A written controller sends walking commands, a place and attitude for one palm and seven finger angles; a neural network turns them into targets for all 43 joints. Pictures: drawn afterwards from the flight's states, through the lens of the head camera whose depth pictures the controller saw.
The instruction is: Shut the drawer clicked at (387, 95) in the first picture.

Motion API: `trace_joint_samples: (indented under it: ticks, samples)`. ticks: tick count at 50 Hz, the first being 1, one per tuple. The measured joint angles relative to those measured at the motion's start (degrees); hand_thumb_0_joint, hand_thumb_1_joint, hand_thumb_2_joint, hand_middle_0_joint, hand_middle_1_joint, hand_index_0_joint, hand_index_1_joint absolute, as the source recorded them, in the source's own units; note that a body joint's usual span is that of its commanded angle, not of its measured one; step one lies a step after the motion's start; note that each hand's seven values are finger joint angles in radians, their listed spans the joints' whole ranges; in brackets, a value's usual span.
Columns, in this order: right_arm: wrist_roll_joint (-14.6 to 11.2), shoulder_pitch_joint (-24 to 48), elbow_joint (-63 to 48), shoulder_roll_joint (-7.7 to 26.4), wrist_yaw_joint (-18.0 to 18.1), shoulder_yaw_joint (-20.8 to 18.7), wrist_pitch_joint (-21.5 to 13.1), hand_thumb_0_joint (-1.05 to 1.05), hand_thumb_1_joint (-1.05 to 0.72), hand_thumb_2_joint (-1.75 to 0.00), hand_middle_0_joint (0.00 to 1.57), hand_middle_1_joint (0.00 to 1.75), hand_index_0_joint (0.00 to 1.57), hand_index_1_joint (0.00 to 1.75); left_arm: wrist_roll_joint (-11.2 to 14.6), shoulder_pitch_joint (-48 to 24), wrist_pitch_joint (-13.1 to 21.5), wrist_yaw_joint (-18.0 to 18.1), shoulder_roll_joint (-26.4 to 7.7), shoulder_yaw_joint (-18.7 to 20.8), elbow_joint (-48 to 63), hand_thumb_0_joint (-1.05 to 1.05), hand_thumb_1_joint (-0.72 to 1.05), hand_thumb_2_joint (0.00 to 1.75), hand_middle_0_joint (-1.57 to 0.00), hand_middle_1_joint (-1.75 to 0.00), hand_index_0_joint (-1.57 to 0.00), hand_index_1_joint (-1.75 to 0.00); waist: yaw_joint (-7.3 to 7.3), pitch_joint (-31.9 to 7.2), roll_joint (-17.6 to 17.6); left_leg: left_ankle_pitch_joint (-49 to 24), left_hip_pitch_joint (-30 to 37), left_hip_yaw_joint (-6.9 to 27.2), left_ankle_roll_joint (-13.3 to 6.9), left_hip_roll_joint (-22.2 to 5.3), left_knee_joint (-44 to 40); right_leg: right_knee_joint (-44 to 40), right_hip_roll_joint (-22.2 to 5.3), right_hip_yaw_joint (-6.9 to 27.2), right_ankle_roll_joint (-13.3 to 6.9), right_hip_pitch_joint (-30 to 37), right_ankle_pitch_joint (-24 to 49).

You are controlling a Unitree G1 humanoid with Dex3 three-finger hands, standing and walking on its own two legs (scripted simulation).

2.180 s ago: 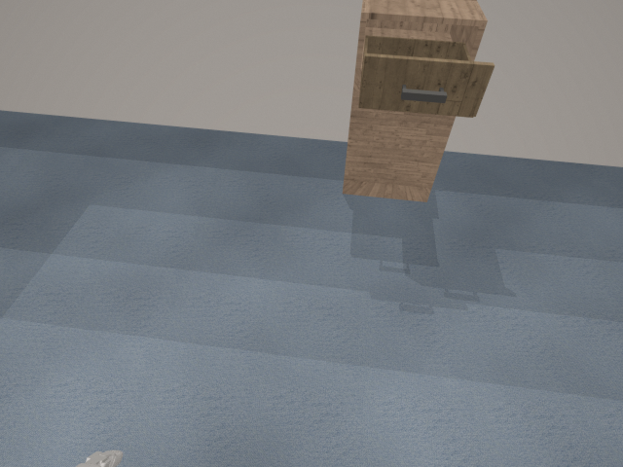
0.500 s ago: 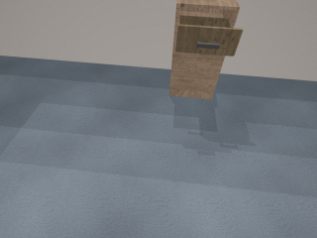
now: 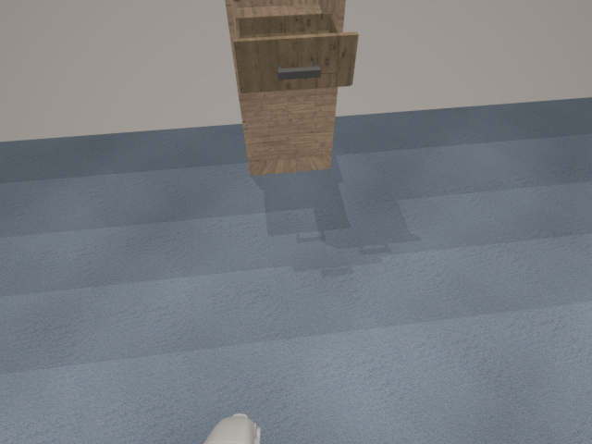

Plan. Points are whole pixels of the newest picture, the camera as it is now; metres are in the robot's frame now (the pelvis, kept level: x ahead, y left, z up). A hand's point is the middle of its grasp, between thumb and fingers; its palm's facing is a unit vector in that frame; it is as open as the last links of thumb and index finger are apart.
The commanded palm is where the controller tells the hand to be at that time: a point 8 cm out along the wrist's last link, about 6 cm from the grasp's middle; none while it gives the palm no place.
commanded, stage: walk to a spot facing it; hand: left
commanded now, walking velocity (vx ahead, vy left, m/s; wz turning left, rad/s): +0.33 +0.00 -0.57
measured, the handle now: (298, 69) +1.11 +0.10 -0.07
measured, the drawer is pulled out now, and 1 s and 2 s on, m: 0.30 0.30 0.30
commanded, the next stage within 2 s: turn to face it in 1.50 s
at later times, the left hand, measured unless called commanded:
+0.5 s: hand (180, 326) +0.33 +0.25 -0.17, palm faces -0.27 -0.94 -0.20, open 7.4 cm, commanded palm none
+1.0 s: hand (288, 243) +0.54 +0.07 -0.18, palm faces -0.52 -0.83 -0.21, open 7.2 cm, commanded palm none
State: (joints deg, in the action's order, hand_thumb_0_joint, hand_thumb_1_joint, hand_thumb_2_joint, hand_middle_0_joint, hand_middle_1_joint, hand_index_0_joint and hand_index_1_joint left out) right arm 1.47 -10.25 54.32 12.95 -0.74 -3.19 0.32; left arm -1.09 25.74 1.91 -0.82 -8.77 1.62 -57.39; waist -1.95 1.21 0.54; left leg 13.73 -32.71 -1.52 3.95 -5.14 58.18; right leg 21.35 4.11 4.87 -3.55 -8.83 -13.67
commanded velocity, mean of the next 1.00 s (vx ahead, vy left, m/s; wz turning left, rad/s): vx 0.34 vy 0.00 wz -0.46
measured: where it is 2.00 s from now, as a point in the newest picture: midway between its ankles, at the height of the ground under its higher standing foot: (370, 329)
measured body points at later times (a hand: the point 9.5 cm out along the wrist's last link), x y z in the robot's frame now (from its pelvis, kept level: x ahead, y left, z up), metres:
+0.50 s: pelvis +0.17 +0.08 +0.00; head +0.19 +0.10 +0.45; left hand +0.34 +0.30 -0.15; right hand +0.10 -0.16 -0.13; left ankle +0.15 +0.16 -0.75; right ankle +0.17 -0.08 -0.65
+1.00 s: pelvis +0.36 -0.04 -0.01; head +0.38 -0.05 +0.44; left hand +0.57 +0.12 -0.16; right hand +0.25 -0.23 -0.16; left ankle +0.45 +0.08 -0.67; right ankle +0.34 -0.11 -0.75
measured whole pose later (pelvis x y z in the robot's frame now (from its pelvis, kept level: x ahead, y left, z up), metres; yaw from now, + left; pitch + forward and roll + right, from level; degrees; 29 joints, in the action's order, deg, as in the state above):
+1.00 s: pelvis +0.36 -0.04 -0.01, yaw -32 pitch +0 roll -1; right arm 1.8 -17.0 57.1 7.6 0.6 -2.3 -1.0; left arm -0.7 10.8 2.7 0.3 -11.7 3.9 -56.4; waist 3.6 2.8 0.3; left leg 17.4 -31.8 -3.2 3.4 -10.8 64.0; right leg 27.3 4.0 -5.9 -5.4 -14.8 -12.7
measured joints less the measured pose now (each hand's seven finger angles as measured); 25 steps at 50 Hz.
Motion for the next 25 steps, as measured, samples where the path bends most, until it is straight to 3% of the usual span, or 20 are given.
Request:
trace_joint_samples:
  ticks: [7,11,13,16,19,25]
  samples:
    - [-0.4,2.6,-1.3,-0.9,-0.1,0.1,-0.5,0.01,-0.91,-0.90,0.20,0.29,0.20,0.30,-0.5,0.6,0.1,0.6,-1.2,0.9,-0.6,0.01,0.90,0.89,-0.20,-0.30,-0.21,-0.30,-1.92,-0.2,-0.9,1.7,2.6,0.3,-0.3,0.9,-12.4,-0.6,-0.1,4.3,1.7,3.4,-3.1]
    - [-0.5,3.6,-3.1,-1.7,0.3,1.2,-2.8,0.01,-0.91,-0.90,0.20,0.29,0.20,0.30,-0.1,0.8,-0.5,0.6,-2.6,2.0,-0.5,0.01,0.90,0.89,-0.20,-0.30,-0.21,-0.30,-2.13,-0.6,-1.7,0.5,10.6,-0.5,-2.3,2.0,-26.2,8.4,0.2,6.8,3.0,2.0,-9.5]
    - [-0.2,3.8,-3.6,-2.8,0.8,1.8,-3.9,0.00,-0.91,-0.90,0.20,0.30,0.20,0.30,0.2,-1.0,-1.4,0.2,-4.0,2.8,-1.3,0.01,0.90,0.89,-0.20,-0.30,-0.20,-0.30,-1.48,0.1,-3.2,0.8,11.1,-2.7,-4.4,2.1,-22.8,25.1,-0.3,4.0,2.5,-4.1,-13.9]
    - [0.0,1.2,-3.3,-4.4,1.2,2.4,-4.4,0.00,-0.91,-0.90,0.20,0.30,0.20,0.30,-0.3,-4.4,-2.3,-0.5,-6.1,3.9,-1.3,0.01,0.90,0.89,-0.20,-0.30,-0.20,-0.30,-0.50,-0.2,-4.3,2.6,15.5,-5.7,-5.4,1.6,-24.6,43.5,-2.5,-2.3,2.5,-13.2,-10.3]
    - [-0.1,-2.8,-1.2,-5.1,1.7,2.5,-4.7,0.00,-0.91,-0.90,0.20,0.30,0.20,0.30,-0.7,-7.9,-2.8,-1.2,-7.4,4.5,0.9,0.01,0.91,0.89,-0.19,-0.30,-0.20,-0.30,-0.07,-0.9,-4.4,2.0,20.3,-8.2,-5.4,1.3,-29.8,48.5,-5.1,-5.9,3.4,-20.1,-3.6]
    - [-0.4,-10.1,3.3,-3.4,2.6,1.2,-5.1,0.00,-0.93,-0.90,0.20,0.30,0.20,0.30,-1.0,-14.1,-3.4,-1.7,-7.2,4.5,4.4,0.01,0.91,0.90,-0.19,-0.30,-0.19,-0.30,1.85,-0.7,-3.8,3.0,27.8,-13.2,-5.8,1.8,-36.5,45.3,-8.7,-6.6,5.0,-28.6,4.6]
